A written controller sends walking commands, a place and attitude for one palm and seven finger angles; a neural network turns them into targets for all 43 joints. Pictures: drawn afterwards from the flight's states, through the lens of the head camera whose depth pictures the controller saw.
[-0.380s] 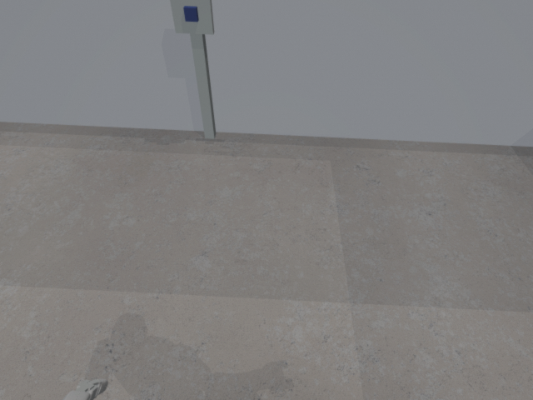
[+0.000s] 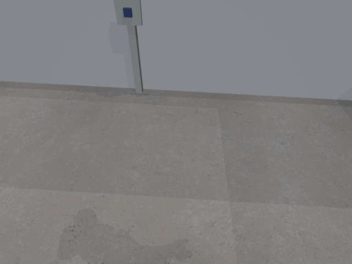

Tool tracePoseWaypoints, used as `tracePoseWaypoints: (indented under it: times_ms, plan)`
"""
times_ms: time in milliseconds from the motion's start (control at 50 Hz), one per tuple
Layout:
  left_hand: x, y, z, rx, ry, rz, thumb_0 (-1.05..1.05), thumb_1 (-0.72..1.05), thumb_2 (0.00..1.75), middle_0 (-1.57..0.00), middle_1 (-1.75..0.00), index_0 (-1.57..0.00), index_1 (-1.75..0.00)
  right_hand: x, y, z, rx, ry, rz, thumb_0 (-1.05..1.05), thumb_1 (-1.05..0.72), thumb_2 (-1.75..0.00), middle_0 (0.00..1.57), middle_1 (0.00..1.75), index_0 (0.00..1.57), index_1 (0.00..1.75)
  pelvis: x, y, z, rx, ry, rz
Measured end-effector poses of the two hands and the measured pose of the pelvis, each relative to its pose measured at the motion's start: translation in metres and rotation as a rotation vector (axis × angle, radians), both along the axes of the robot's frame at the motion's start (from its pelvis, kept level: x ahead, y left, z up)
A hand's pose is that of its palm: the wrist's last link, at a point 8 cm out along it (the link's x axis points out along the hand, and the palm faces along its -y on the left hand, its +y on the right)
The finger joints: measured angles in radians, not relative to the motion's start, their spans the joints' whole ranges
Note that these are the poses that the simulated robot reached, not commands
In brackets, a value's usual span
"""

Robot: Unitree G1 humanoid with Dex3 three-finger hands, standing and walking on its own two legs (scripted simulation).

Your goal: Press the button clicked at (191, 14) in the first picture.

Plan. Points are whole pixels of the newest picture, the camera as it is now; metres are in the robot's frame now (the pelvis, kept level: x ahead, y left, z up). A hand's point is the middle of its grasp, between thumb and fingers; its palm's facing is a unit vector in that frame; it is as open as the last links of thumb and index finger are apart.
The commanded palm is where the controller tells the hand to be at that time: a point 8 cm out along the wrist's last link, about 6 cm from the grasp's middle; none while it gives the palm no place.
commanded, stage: stand and wait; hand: left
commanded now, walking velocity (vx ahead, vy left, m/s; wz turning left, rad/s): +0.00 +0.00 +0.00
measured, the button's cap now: (127, 12) +1.65 +0.43 -0.05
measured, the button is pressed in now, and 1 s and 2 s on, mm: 0 0 0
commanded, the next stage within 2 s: look at it before walking up in 0.48 s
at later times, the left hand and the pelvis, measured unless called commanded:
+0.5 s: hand out of the picture +0.06 +0.24 -0.15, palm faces -0.04 -0.94 -0.33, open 7.4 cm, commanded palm none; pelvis -0.02 -0.01 +0.00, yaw +0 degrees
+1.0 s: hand out of the picture +0.06 +0.24 -0.15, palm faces -0.04 -0.94 -0.33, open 7.4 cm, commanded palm none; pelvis -0.01 -0.01 +0.00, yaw +0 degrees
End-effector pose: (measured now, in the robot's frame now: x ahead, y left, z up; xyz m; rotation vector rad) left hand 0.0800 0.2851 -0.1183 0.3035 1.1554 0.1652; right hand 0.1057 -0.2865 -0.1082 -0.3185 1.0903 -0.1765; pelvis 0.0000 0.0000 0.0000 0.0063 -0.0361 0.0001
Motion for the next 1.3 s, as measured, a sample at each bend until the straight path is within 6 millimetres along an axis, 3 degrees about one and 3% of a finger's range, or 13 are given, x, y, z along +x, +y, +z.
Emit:
tracePoseWaypoints:
  times_ms: [240,460,680,1300]
  plan:
    - [-0.025,0.000,0.000,0.015,0.053,0.013,0.00,0.90,0.90,-0.20,-0.30,-0.20,-0.30,-0.047,-0.016,-0.006,-0.010,0.102,-0.045,0.01,-0.91,-0.90,0.20,0.30,0.21,0.30,-0.011,-0.007,0.002,-0.001,-0.009,-0.001]
    - [-0.026,-0.002,0.003,0.019,0.045,0.004,0.00,0.90,0.90,-0.20,-0.30,-0.20,-0.30,-0.065,-0.017,-0.009,0.002,0.128,-0.057,0.01,-0.91,-0.90,0.20,0.30,0.21,0.30,-0.018,-0.009,0.003,-0.001,-0.008,-0.003]
    - [-0.024,-0.006,0.002,0.010,0.042,-0.001,0.00,0.90,0.90,-0.20,-0.30,-0.20,-0.30,-0.063,-0.016,-0.009,0.005,0.126,-0.054,0.01,-0.91,-0.90,0.20,0.30,0.21,0.30,-0.019,-0.010,0.004,-0.001,-0.001,-0.003]
    - [-0.018,0.000,0.003,0.015,0.046,0.009,0.00,0.90,0.90,-0.20,-0.30,-0.20,-0.30,-0.036,-0.013,-0.003,-0.005,0.093,-0.035,0.01,-0.91,-0.90,0.20,0.30,0.21,0.30,-0.009,-0.007,0.005,-0.004,0.001,-0.001]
